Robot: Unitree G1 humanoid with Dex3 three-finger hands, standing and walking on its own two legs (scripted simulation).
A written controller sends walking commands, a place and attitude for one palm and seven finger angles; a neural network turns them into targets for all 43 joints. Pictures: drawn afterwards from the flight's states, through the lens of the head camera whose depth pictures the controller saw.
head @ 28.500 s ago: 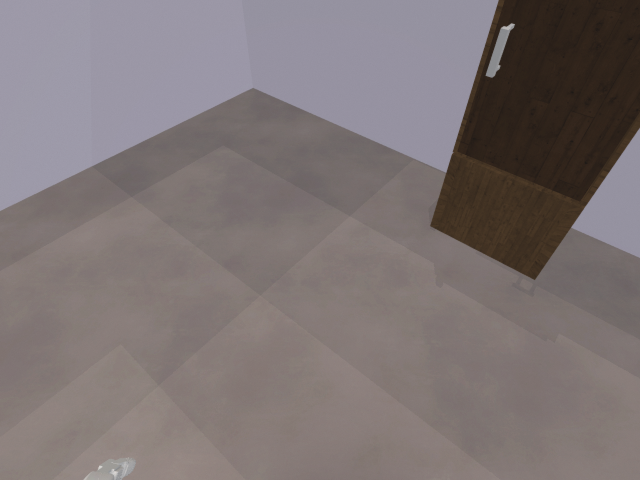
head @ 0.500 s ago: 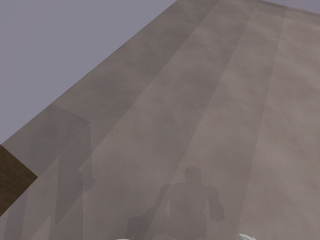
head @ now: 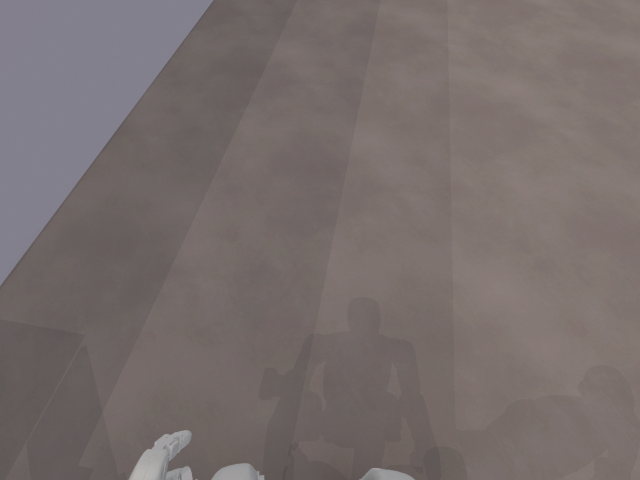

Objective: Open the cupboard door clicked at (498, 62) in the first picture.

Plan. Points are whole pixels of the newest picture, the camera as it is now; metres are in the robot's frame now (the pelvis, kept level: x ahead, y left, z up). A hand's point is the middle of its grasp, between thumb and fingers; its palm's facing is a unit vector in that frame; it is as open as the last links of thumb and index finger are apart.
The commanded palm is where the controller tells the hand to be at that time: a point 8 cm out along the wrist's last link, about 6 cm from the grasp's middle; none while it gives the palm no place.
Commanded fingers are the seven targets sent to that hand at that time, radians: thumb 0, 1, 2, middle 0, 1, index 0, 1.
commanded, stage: walk to a spot facing it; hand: left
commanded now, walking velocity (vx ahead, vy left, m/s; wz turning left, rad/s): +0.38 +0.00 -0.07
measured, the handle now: out of the picture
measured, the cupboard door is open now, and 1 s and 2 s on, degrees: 41 41 41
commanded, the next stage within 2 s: turn to face it in 0.56 s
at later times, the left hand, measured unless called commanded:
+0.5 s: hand (203, 444) +0.19 +0.18 -0.18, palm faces +0.05 -0.99 -0.14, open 7.4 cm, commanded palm none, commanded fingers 0.00 0.90 0.90 -0.20 -0.30 -0.20 -0.30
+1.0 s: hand (259, 233) +0.56 +0.13 -0.15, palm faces +0.08 -0.98 -0.19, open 7.3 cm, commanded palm none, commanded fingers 0.00 0.90 0.90 -0.20 -0.30 -0.20 -0.30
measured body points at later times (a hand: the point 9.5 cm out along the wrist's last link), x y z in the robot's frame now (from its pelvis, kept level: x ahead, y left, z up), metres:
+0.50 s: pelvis +0.26 +0.02 -0.01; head +0.29 +0.03 +0.44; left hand +0.19 +0.24 -0.17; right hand +0.36 -0.21 -0.14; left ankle +0.31 +0.12 -0.73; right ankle +0.11 -0.07 -0.63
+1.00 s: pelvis +0.45 -0.05 +0.01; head +0.50 -0.05 +0.45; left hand +0.55 +0.18 -0.14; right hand +0.45 -0.28 -0.15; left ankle +0.41 +0.08 -0.66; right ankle +0.49 -0.15 -0.73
